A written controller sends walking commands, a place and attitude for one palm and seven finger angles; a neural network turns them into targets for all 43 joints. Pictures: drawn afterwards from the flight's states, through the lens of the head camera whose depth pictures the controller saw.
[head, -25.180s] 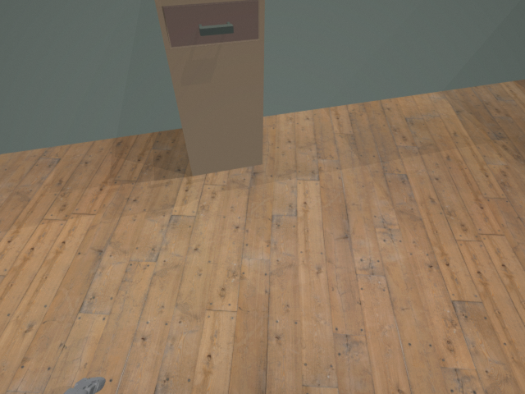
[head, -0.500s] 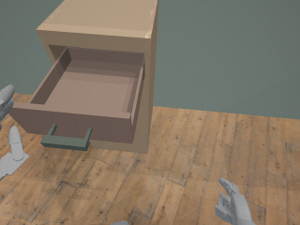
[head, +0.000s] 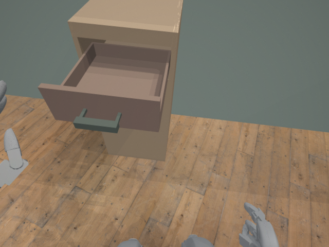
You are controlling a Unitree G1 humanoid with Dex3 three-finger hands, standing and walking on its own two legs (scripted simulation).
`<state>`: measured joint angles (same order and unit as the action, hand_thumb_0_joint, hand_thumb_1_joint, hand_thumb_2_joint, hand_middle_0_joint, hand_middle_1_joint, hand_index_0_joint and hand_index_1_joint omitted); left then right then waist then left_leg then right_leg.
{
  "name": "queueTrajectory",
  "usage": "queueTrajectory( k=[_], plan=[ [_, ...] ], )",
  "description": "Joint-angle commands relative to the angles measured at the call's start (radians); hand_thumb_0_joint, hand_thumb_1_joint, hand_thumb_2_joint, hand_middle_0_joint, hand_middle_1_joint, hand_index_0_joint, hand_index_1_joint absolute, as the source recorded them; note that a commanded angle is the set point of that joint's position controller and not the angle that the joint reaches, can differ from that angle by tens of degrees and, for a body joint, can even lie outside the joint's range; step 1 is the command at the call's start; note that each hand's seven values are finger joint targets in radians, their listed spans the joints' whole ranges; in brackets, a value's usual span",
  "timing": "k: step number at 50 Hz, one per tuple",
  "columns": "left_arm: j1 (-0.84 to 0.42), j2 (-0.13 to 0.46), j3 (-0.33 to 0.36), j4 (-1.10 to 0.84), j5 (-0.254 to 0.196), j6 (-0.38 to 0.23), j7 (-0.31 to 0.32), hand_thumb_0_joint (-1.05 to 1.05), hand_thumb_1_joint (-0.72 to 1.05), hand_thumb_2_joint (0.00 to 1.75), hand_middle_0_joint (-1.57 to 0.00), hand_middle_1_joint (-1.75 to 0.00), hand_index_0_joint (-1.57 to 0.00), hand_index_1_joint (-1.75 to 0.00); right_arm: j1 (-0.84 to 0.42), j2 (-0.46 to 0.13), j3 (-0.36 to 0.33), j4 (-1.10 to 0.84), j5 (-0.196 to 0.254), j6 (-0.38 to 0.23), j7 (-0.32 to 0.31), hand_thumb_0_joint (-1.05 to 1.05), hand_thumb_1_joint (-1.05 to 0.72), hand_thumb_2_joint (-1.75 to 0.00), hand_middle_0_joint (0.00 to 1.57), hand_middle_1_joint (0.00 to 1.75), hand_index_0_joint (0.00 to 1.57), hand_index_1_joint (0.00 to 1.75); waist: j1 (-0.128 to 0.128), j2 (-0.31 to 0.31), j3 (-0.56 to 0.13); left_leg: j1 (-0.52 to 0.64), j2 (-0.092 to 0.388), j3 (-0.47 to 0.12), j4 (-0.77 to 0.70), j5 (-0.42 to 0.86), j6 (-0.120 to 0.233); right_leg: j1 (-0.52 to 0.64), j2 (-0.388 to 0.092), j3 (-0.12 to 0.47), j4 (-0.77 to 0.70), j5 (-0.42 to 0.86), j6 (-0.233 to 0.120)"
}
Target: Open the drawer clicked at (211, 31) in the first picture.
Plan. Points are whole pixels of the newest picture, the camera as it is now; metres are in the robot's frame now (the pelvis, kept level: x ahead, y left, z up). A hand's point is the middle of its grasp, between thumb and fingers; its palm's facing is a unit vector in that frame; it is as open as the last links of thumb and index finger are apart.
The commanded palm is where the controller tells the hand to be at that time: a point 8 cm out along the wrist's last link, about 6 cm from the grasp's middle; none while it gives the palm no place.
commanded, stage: step back with the hand held close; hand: left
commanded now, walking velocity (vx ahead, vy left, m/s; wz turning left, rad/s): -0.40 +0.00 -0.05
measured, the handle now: (99, 119) +0.45 +0.22 +0.02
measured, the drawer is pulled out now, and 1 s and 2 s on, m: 0.30 0.30 0.30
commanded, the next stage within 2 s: stop stepping back and stand still in 0.08 s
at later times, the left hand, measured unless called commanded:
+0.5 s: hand out of the picture +0.11 +0.22 +0.19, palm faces +0.34 -0.81 -0.47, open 7.4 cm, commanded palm +0.04 +0.26 +0.21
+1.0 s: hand out of the picture +0.09 +0.21 +0.19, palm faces +0.37 -0.80 -0.47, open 7.4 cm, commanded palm none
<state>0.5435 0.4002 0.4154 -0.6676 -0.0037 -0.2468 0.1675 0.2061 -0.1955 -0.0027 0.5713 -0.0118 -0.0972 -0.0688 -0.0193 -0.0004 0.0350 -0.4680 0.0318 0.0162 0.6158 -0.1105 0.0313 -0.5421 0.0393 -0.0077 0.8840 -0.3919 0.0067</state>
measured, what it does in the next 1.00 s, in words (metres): walks backwards: right foot, then left foot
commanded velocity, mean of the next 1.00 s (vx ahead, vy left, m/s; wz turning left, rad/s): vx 0.04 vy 0.02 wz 0.00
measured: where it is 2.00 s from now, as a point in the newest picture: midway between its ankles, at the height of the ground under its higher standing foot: outside the picture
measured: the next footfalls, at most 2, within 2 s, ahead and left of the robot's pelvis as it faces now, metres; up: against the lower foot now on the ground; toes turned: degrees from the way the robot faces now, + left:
right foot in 0.20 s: -0.06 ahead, -0.12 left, +0.00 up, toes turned -4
left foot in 0.38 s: -0.04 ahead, +0.10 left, +0.00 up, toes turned +2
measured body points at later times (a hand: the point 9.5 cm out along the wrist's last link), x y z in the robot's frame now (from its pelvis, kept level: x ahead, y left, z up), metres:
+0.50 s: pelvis -0.10 -0.01 +0.02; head -0.09 +0.00 +0.47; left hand +0.08 +0.26 +0.22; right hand +0.05 -0.27 -0.05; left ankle -0.06 +0.10 -0.72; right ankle -0.10 -0.12 -0.72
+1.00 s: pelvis -0.11 -0.03 +0.01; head -0.11 -0.03 +0.46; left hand +0.07 +0.25 +0.21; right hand +0.04 -0.25 -0.08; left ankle -0.08 +0.10 -0.72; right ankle -0.10 -0.12 -0.72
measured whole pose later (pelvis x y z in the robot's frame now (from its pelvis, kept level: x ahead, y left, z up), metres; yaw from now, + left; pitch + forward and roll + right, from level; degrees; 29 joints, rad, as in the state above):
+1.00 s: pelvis -0.11 -0.03 +0.01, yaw +0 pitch +0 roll +0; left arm 0.57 0.37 0.36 -0.53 0.00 -0.24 0.14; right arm 0.24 -0.19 0.02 0.64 0.00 -0.15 -0.04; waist -0.02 0.02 -0.01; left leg -0.33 0.03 0.02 0.59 -0.25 -0.01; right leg -0.29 0.00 -0.08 0.57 -0.28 -0.04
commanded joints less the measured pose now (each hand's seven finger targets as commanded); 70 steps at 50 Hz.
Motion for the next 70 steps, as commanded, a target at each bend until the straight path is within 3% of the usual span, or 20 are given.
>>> queueTrajectory(
  k=[1,7,8,9,10,12,14,17,19,23,28,32,36,41,48,49,52,55,65,70],
  plan=[
    [0.038,0.141,0.129,-0.182,-0.039,-0.052,0.017,0.00,0.90,0.90,-0.20,-0.30,-0.20,-0.30,-0.107,-0.127,-0.074,-0.146,0.011,-0.112,0.002,0.00,-0.90,-0.90,0.20,0.30,0.20,0.30,0.021,0.189,-0.135,0.002,0.274,-0.260,-0.388,-0.319,0.133,0.096,0.004,0.045,0.296,-0.106,0.012],
    [0.013,0.123,0.075,-0.209,-0.048,-0.031,-0.004,0.00,0.90,0.90,-0.20,-0.30,-0.20,-0.30,-0.122,-0.125,-0.049,-0.112,0.006,-0.115,0.029,0.00,-0.90,-0.90,0.20,0.30,0.20,0.30,0.029,0.233,-0.111,0.009,0.158,-0.099,-0.382,-0.342,0.001,0.347,0.002,-0.082,-0.403,-0.070,-0.039],
    [0.000,0.147,0.084,-0.224,-0.045,-0.037,-0.013,0.00,0.90,0.90,-0.20,-0.30,-0.20,-0.30,-0.117,-0.117,-0.051,-0.108,0.011,-0.109,0.033,0.00,-0.90,-0.90,0.20,0.30,0.20,0.30,0.025,0.106,-0.111,0.066,0.084,-0.028,-0.226,-0.320,-0.047,0.279,-0.084,0.009,-0.573,-0.027,-0.075],
    [-0.004,0.200,0.114,-0.238,-0.044,-0.048,-0.013,0.00,0.90,0.90,-0.20,-0.30,-0.20,-0.30,-0.115,-0.098,-0.048,-0.105,0.017,-0.093,0.033,0.00,-0.90,-0.90,0.20,0.30,0.20,0.30,0.026,-0.147,-0.124,0.125,-0.018,0.058,0.099,-0.255,-0.101,0.124,-0.307,0.270,-0.712,-0.025,-0.153],
    [-0.019,0.262,0.169,-0.245,-0.039,-0.062,0.001,0.00,0.90,0.90,-0.20,-0.30,-0.20,-0.30,-0.122,-0.097,-0.039,-0.103,0.005,-0.086,0.027,0.00,-0.90,-0.90,0.20,0.30,0.20,0.30,0.044,-0.195,-0.121,0.053,-0.045,0.025,0.357,-0.307,-0.097,0.085,-0.443,0.362,-0.707,0.230,-0.213],
    [0.010,0.205,0.154,-0.181,-0.030,-0.029,-0.004,0.00,0.90,0.90,-0.20,-0.30,-0.20,-0.30,-0.066,-0.086,-0.042,-0.104,0.020,-0.075,0.020,0.00,-0.90,-0.90,0.20,0.30,0.20,0.30,0.019,-0.207,-0.204,-0.027,-0.020,-0.044,0.454,-0.282,-0.068,0.238,-0.359,0.214,-0.561,0.395,-0.182],
    [0.065,0.142,0.117,-0.158,-0.026,-0.010,0.001,0.00,0.90,0.90,-0.20,-0.30,-0.20,-0.30,-0.105,-0.078,-0.027,-0.130,0.020,-0.063,0.000,0.00,-0.90,-0.90,0.20,0.30,0.20,0.30,0.007,-0.144,-0.172,0.012,0.001,-0.007,0.233,-0.257,-0.053,0.306,-0.309,0.127,-0.494,0.551,-0.154],
    [0.096,0.141,0.122,-0.146,-0.027,-0.006,0.011,0.00,0.90,0.90,-0.20,-0.30,-0.20,-0.30,-0.073,-0.112,-0.027,-0.115,0.012,-0.071,-0.020,0.00,-0.90,-0.90,0.20,0.30,0.20,0.30,-0.005,-0.009,-0.143,0.209,-0.007,0.019,-0.204,-0.095,-0.023,0.301,-0.234,0.081,-0.457,0.358,-0.076],
    [0.072,0.145,0.099,-0.181,-0.030,-0.025,0.010,0.00,0.90,0.90,-0.20,-0.30,-0.20,-0.30,-0.076,-0.152,-0.041,-0.140,0.019,-0.090,-0.023,0.00,-0.90,-0.90,0.20,0.30,0.20,0.30,0.019,0.119,-0.130,0.237,0.112,-0.112,-0.269,0.039,0.019,0.299,-0.130,0.042,-0.403,0.234,-0.016],
    [0.099,0.140,0.103,-0.184,-0.033,-0.036,0.004,0.00,0.90,0.90,-0.20,-0.30,-0.20,-0.30,-0.069,-0.137,-0.032,-0.131,0.014,-0.095,-0.013,0.00,-0.90,-0.90,0.20,0.30,0.20,0.30,0.006,0.191,-0.131,0.181,0.143,-0.184,-0.358,-0.163,0.016,0.299,-0.064,-0.041,-0.317,0.075,0.000],
    [0.075,0.128,0.080,-0.163,-0.019,-0.030,0.013,0.00,0.90,0.90,-0.20,-0.30,-0.20,-0.30,-0.076,-0.147,-0.042,-0.129,0.006,-0.097,-0.013,0.00,-0.90,-0.90,0.20,0.30,0.20,0.30,0.000,0.111,-0.072,0.051,0.088,-0.108,-0.318,-0.463,0.015,0.338,-0.080,-0.005,-0.433,-0.058,-0.040],
    [-0.003,0.162,0.096,-0.141,-0.027,-0.015,0.021,0.00,0.90,0.90,-0.20,-0.30,-0.20,-0.30,-0.069,-0.132,-0.045,-0.100,0.005,-0.070,-0.010,0.00,-0.90,-0.90,0.20,0.30,0.20,0.30,-0.005,-0.146,-0.058,0.085,-0.011,0.013,0.171,-0.255,-0.021,0.182,-0.333,0.347,-0.668,-0.245,-0.179],
    [-0.034,0.113,0.049,-0.086,-0.022,-0.008,0.015,0.00,0.90,0.90,-0.20,-0.30,-0.20,-0.30,-0.070,-0.125,-0.034,-0.091,0.003,-0.063,-0.018,0.00,-0.90,-0.90,0.20,0.30,0.20,0.30,-0.017,-0.030,-0.024,0.247,0.020,-0.006,-0.101,-0.248,0.004,0.089,-0.234,0.131,-0.533,-0.170,-0.107],
    [-0.039,0.128,0.071,-0.135,-0.009,-0.038,0.009,0.00,0.90,0.90,-0.20,-0.30,-0.20,-0.30,-0.087,-0.122,-0.019,-0.117,0.012,-0.081,-0.018,0.00,-0.90,-0.90,0.20,0.30,0.20,0.30,0.005,0.217,-0.012,0.051,0.170,-0.254,-0.410,-0.513,0.060,0.250,-0.058,-0.030,-0.258,0.008,-0.009],
    [0.044,0.125,0.081,-0.111,-0.035,-0.036,0.004,0.00,0.90,0.90,-0.20,-0.30,-0.20,-0.30,-0.061,-0.113,-0.031,-0.104,0.016,-0.090,0.009,0.00,-0.90,-0.90,0.20,0.30,0.20,0.30,-0.003,-0.077,-0.116,0.157,0.000,-0.007,-0.031,-0.136,-0.017,0.298,-0.248,0.214,-0.572,0.172,-0.098],
    [-0.080,0.041,-0.294,0.734,0.076,0.149,-0.137,0.00,0.90,0.90,-0.20,-0.30,-0.20,-0.30,-0.073,-0.297,-0.100,0.161,0.000,-0.098,0.088,0.00,-0.90,-0.90,0.20,0.30,0.20,0.30,-0.051,-0.045,-0.097,0.125,0.053,-0.048,0.130,-0.020,-0.019,0.197,-0.296,0.135,-0.378,0.468,-0.105],
    [-0.122,-0.044,-0.300,0.816,0.047,0.246,-0.162,0.00,0.90,0.90,-0.20,-0.30,-0.20,-0.30,0.044,-0.204,-0.071,0.146,0.004,0.012,0.076,0.00,-0.90,-0.90,0.20,0.30,0.20,0.30,-0.010,-0.108,-0.143,0.167,0.073,-0.095,0.009,0.139,0.012,0.208,-0.154,0.020,-0.284,0.348,-0.064],
    [-0.212,0.010,-0.309,0.984,0.046,0.252,-0.166,0.00,0.90,0.90,-0.20,-0.30,-0.20,-0.30,0.001,-0.221,-0.056,0.141,-0.010,0.050,0.068,0.00,-0.90,-0.90,0.20,0.30,0.20,0.30,0.009,-0.197,-0.091,0.114,0.043,-0.089,-0.010,0.105,0.016,0.273,-0.172,0.058,-0.346,0.354,-0.069],
    [-0.271,-0.020,-0.368,1.556,0.017,0.248,-0.160,0.00,0.90,0.90,-0.20,-0.30,-0.20,-0.30,0.011,-0.153,-0.015,0.347,-0.012,0.094,0.055,0.00,-0.90,-0.90,0.20,0.30,0.20,0.30,0.021,0.140,-0.059,0.197,0.050,-0.097,-0.239,-0.133,-0.004,0.357,-0.146,0.089,-0.532,0.087,-0.067],
    [-0.253,-0.037,-0.380,1.687,0.012,0.239,-0.154,0.00,0.90,0.90,-0.20,-0.30,-0.20,-0.30,0.073,-0.135,-0.015,0.434,-0.003,0.096,0.046,0.00,-0.90,-0.90,0.20,0.30,0.20,0.30,0.016,0.089,-0.049,0.257,0.065,-0.083,-0.262,-0.088,-0.006,0.367,-0.151,0.066,-0.578,0.141,-0.067]
  ],
)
